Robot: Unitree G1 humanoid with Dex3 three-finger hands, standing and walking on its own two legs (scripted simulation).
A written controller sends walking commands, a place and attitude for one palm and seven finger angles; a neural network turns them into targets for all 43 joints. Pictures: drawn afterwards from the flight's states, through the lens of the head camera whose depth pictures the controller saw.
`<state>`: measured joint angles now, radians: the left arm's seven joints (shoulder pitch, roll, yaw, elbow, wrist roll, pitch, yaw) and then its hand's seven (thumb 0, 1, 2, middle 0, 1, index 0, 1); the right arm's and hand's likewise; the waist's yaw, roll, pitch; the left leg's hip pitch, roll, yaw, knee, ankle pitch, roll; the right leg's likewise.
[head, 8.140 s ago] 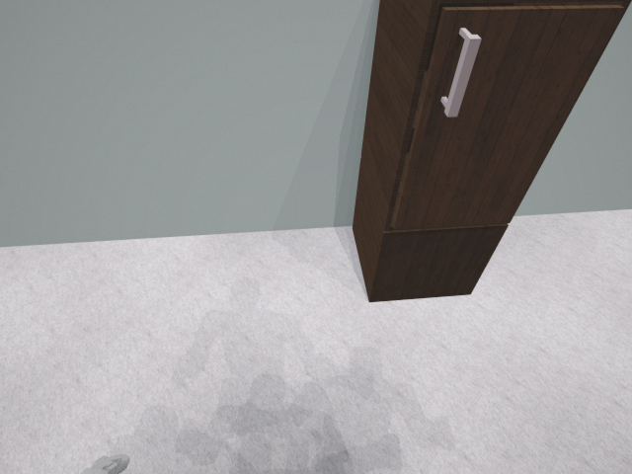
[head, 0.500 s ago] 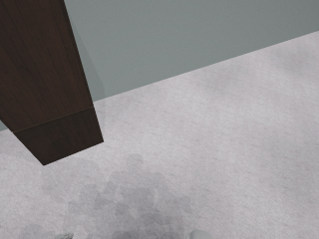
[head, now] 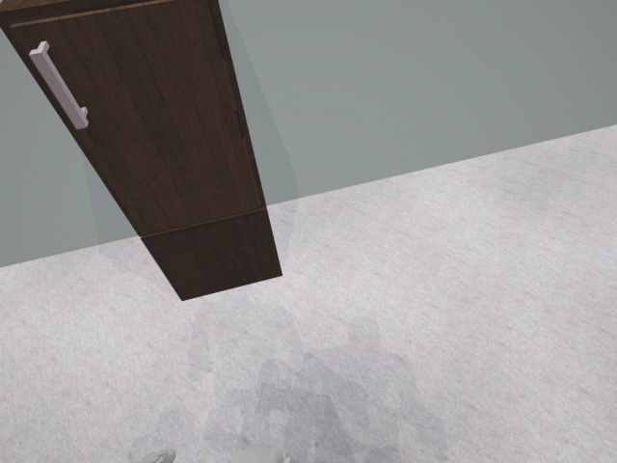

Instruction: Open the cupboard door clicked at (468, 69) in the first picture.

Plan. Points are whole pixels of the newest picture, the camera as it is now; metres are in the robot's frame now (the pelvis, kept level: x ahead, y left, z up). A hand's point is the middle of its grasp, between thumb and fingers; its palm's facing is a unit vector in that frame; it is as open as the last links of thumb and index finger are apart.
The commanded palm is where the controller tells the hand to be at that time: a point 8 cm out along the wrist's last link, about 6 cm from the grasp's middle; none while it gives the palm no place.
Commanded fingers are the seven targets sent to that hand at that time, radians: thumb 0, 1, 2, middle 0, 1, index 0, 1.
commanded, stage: turn to face it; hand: left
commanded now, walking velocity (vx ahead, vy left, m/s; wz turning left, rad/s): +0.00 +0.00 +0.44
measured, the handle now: (63, 86) +0.77 +0.50 +0.13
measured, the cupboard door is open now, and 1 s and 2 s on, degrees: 0 0 0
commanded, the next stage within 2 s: take the last steps up to it in 0.30 s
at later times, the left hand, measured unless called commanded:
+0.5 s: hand out of the picture -0.02 +0.27 -0.17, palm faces +0.25 -0.94 -0.24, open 7.4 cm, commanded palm none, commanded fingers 0.00 0.90 0.90 -0.20 -0.30 -0.20 -0.30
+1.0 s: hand out of the picture -0.02 +0.18 -0.16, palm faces +0.35 -0.92 -0.17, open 7.3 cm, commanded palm none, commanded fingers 0.00 0.90 0.90 -0.20 -0.30 -0.20 -0.30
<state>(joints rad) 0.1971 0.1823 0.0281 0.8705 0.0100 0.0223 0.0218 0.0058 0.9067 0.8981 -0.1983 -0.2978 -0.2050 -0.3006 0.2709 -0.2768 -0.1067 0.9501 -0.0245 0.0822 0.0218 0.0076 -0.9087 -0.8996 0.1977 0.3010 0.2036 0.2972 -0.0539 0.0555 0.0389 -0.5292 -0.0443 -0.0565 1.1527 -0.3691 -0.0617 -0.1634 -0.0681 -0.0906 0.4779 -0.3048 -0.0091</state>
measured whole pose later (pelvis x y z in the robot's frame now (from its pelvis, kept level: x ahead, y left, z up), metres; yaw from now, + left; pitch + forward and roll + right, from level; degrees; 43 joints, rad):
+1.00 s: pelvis +0.09 +0.06 +0.00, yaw +16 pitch -2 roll +1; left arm 0.48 0.08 0.01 1.11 0.02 -0.06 0.01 0.00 0.91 0.90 -0.20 -0.30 -0.20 -0.30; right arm 0.31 -0.21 -0.07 1.07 -0.03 0.03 0.02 0.01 -0.91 -0.90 0.19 0.30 0.20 0.30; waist 0.00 0.04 0.01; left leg -0.59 0.09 0.02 1.00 -0.15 -0.03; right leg 0.02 -0.05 -0.14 0.30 -0.29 0.00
